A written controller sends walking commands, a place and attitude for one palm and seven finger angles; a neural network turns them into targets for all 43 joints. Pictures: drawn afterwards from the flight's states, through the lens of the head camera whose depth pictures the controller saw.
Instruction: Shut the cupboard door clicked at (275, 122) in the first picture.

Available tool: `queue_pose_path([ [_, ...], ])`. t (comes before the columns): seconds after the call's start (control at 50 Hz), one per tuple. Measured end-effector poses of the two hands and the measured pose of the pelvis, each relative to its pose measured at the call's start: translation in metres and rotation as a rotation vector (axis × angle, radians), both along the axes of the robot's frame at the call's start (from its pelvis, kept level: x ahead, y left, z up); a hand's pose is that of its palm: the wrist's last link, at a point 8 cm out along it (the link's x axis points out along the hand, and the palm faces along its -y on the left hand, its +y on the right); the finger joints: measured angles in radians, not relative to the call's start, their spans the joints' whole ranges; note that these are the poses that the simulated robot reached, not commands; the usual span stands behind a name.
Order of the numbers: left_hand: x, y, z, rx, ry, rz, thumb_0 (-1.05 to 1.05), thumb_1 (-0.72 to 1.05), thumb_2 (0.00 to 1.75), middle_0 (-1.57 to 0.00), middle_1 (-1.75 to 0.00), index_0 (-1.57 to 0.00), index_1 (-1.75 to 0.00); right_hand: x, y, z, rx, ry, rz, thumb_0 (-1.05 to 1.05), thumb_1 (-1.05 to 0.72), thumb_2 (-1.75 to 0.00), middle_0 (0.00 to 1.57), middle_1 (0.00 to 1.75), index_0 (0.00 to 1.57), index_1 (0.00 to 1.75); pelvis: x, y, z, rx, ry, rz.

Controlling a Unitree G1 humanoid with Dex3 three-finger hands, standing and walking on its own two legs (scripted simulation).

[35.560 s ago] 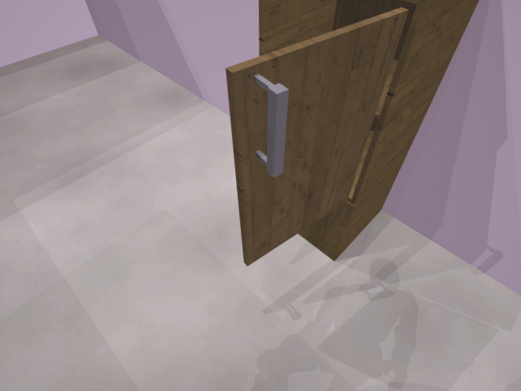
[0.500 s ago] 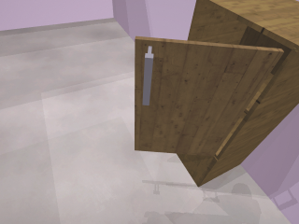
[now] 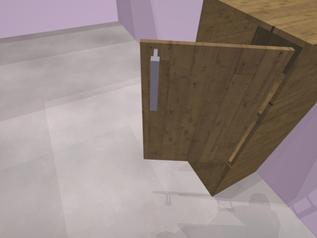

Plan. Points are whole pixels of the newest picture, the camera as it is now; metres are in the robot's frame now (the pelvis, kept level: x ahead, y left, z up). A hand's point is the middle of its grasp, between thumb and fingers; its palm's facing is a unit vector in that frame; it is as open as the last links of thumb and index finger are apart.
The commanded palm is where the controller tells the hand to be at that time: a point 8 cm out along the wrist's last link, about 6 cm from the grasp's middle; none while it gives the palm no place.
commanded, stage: look again from close up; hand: left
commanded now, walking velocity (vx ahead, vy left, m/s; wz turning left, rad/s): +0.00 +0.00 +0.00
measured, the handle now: (154, 81) +0.50 +0.06 +0.14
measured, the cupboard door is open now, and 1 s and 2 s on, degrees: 61 61 61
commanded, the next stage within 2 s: shuffle to correct the standing spot in 0.38 s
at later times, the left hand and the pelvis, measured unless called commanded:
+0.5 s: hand out of the picture +0.04 +0.18 -0.17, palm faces -0.03 -0.96 -0.29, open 7.4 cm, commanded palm none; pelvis -0.01 -0.04 +0.00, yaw +0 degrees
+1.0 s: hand out of the picture +0.00 +0.08 -0.19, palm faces +0.08 -0.99 -0.14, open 7.4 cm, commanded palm none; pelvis +0.05 -0.08 -0.02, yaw +2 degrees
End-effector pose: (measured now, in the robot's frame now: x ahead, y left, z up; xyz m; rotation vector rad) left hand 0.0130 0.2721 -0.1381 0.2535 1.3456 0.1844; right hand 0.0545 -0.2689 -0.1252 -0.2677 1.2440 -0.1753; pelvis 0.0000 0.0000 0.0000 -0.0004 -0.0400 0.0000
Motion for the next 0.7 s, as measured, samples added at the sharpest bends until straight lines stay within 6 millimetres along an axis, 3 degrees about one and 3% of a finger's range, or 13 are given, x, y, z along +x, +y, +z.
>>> queue_pose_path([
  [0.26,0.016,-0.023,0.007,0.008,-0.054,-0.021,0.01,0.90,0.90,-0.20,-0.30,-0.21,-0.30,-0.019,-0.023,-0.005,0.017,0.027,-0.020,0.00,-0.91,-0.90,0.21,0.30,0.20,0.30,-0.006,-0.022,0.001,-0.001,0.001,0.002],
  [0.52,0.023,-0.045,0.007,-0.002,-0.062,-0.031,0.01,0.90,0.90,-0.20,-0.30,-0.21,-0.30,-0.022,-0.043,-0.005,0.013,0.045,-0.023,0.00,-0.91,-0.90,0.21,0.30,0.20,0.30,-0.006,-0.042,0.001,-0.004,0.009,-0.002],
  [0.7,0.009,-0.078,-0.009,-0.065,0.017,-0.002,0.01,0.90,0.90,-0.20,-0.30,-0.20,-0.30,-0.032,-0.026,-0.014,0.055,0.103,-0.047,0.00,-0.91,-0.90,0.20,0.30,0.20,0.30,0.010,-0.051,-0.002,-0.005,0.019,-0.007],
])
